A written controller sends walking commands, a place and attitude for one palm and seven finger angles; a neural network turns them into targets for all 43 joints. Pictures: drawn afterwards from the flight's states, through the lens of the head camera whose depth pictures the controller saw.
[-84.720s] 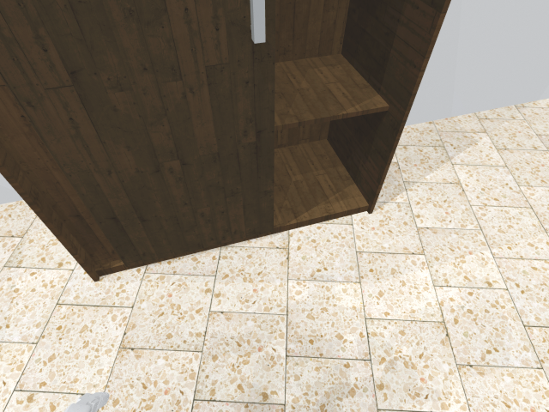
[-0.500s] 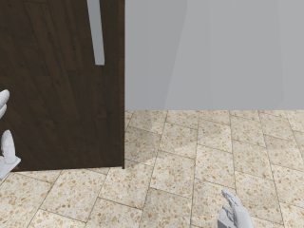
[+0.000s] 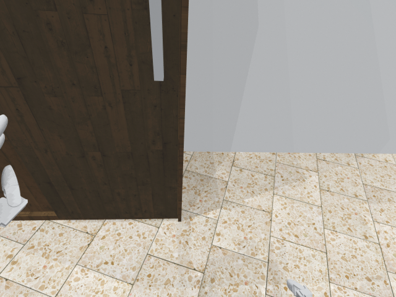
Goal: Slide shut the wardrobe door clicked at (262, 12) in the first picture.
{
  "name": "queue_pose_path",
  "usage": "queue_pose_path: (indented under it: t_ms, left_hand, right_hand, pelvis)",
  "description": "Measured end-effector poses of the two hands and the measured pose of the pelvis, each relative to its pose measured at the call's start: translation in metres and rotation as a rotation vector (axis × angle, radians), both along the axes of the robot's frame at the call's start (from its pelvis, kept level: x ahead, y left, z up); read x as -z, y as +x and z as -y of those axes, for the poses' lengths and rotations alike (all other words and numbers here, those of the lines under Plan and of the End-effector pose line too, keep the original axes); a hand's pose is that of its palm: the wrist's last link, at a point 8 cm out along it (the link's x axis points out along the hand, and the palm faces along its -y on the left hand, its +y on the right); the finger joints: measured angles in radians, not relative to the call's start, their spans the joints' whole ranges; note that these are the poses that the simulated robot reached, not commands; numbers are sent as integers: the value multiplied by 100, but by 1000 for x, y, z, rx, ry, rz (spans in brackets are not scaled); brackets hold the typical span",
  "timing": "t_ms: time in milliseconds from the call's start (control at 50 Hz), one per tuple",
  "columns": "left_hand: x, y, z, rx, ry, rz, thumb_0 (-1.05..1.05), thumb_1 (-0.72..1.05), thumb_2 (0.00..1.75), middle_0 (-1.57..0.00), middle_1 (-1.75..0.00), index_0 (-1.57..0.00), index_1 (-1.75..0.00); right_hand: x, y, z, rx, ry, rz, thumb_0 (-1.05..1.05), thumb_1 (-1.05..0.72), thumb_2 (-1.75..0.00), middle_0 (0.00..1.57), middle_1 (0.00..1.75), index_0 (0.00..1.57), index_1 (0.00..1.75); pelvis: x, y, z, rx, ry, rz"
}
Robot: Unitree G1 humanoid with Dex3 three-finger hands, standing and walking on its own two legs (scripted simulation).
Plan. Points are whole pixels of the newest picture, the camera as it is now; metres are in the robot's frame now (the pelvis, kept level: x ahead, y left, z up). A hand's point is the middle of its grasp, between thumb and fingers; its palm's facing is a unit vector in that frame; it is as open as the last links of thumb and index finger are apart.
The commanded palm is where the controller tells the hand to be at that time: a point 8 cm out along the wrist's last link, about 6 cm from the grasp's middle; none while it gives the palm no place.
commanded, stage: stop stepping back and stand still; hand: left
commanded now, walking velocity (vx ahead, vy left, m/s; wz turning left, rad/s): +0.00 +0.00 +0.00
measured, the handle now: (157, 23) +0.67 +0.16 +0.28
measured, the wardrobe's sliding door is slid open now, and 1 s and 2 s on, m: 0.00 0.00 0.00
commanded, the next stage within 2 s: let the arm hang, fingers relaxed in 0.02 s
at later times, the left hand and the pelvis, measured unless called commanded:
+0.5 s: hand out of the picture +0.02 +0.21 -0.18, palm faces +0.10 -0.98 -0.18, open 6.8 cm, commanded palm none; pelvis -0.01 +0.03 +0.00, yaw +5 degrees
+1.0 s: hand out of the picture +0.05 +0.25 -0.15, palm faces +0.07 -0.96 -0.27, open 7.4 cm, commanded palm none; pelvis +0.02 +0.03 +0.02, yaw +4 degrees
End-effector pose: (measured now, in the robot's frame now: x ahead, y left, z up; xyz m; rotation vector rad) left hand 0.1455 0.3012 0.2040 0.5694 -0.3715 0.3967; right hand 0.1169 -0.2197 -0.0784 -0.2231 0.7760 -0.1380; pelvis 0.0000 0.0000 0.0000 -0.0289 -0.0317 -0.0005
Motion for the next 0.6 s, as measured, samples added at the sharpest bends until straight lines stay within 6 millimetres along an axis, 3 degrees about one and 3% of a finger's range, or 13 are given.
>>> queue_pose_path:
  t_ms: [80,140,200,260,340,380,500,600]
  left_hand:
    - [10,-2,-18,-68,-89,13,1,89,90,-21,-30,-21,-30]
    - [31,7,-29,-81,-137,-17,1,89,90,-20,-30,-21,-30]
    - [111,31,-37,-90,-259,-357,0,90,90,-20,-30,-20,-30]
    - [209,26,-17,-96,-424,-778,0,90,90,-19,-29,-19,-30]
    - [308,-32,40,-56,-563,-1212,1,91,90,-19,-29,-19,-29]
    - [338,-73,65,-61,-638,-1383,0,92,90,-19,-29,-20,-30]
    - [351,-138,40,-246,-714,-1547,-5,101,90,-21,-30,-21,-30]
    - [340,-168,17,-339,-703,-1657,-2,96,90,-20,-30,-21,-30]
  right_hand:
    - [3,3,1,-10,-32,-42,1,-90,-90,21,30,20,30]
    - [4,12,2,-24,-64,-7,1,-90,-90,21,30,20,30]
    - [20,14,3,-46,-53,-59,1,-91,-90,20,30,20,30]
    - [27,5,0,-53,-41,-116,1,-91,-90,20,30,20,30]
    - [37,-14,1,-40,-18,-202,1,-91,-90,20,30,20,30]
    - [43,-27,2,-14,-9,-269,1,-91,-90,20,30,20,30]
    - [49,-82,-7,28,-17,-513,1,-91,-90,20,30,20,30]
    - [48,-114,-22,45,8,-643,1,-91,-90,20,30,20,30]
  pelvis:
    - [-2,2,-10,-4,9,4]
    - [5,4,-21,-25,-8,-3]
    - [12,-2,-30,-55,2,-21]
    - [9,-7,-29,-75,15,-26]
    - [12,-10,-20,-56,46,-22]
    - [12,-11,-19,-61,36,-16]
    - [2,-5,-27,-83,-4,-12]
    - [-8,1,-34,-85,3,-24]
